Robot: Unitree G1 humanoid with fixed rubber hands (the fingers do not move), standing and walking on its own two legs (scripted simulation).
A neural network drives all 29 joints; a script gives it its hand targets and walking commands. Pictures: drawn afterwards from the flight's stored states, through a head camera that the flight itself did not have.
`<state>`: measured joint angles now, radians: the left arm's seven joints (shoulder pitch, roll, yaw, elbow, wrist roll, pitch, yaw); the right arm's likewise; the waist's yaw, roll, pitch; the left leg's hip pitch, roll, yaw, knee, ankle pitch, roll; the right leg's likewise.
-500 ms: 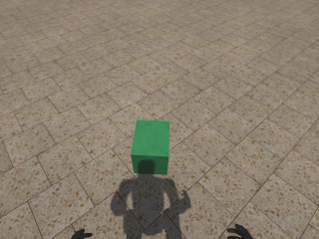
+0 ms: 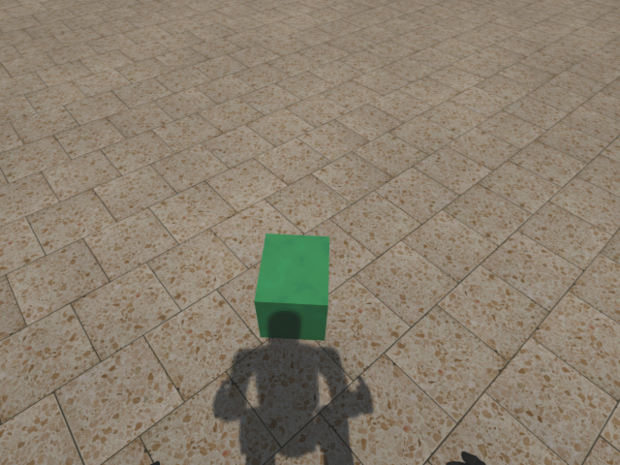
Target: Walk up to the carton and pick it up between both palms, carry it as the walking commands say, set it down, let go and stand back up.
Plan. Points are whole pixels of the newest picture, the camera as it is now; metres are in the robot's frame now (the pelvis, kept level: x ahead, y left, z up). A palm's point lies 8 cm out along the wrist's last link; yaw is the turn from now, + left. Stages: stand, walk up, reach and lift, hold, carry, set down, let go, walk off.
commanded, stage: stand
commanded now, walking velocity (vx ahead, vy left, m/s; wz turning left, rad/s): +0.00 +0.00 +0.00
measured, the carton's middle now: (295, 286) +0.82 +0.03 -0.65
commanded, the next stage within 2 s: walk up in 0.60 s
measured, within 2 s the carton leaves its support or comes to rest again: neither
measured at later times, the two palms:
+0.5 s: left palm out of the picture +0.06 +0.23 -0.12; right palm out of the picture +0.06 -0.23 -0.12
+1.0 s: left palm out of the picture +0.05 +0.33 -0.10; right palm out of the picture +0.11 -0.28 -0.08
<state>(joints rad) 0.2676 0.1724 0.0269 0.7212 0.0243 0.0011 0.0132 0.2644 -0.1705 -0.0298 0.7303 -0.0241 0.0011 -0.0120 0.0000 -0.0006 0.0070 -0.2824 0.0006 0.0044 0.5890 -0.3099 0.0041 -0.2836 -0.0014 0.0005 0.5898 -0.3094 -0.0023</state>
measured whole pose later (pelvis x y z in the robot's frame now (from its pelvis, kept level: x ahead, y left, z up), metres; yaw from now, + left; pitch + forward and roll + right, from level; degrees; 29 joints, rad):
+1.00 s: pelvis +0.02 +0.02 +0.00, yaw +3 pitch -3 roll -1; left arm 0.40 0.36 0.11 0.69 0.07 -0.04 0.01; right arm 0.37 -0.34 -0.13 0.64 -0.05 -0.03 0.03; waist 0.02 0.00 0.06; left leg -0.33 0.01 0.01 0.71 -0.43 0.05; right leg -0.20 -0.03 -0.04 0.62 -0.38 -0.04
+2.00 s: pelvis +0.27 +0.03 -0.01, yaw +3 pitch -4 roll +0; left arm 0.30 0.46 0.01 0.55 -0.01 -0.02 -0.01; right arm 0.24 -0.46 0.00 0.53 0.01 -0.02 0.00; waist 0.00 -0.02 0.06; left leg -0.31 0.05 0.03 0.72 -0.34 -0.02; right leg -0.26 -0.05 -0.01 0.70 -0.38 0.04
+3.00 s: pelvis +0.33 +0.04 -0.01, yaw -5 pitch -3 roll +0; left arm 0.21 0.42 0.03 0.72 0.00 -0.01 0.03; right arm 0.27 -0.42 -0.03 0.74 0.01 0.03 0.02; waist -0.02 0.02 0.12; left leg -0.17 0.03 0.08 0.65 -0.45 0.01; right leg -0.33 0.00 0.00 0.63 -0.23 -0.02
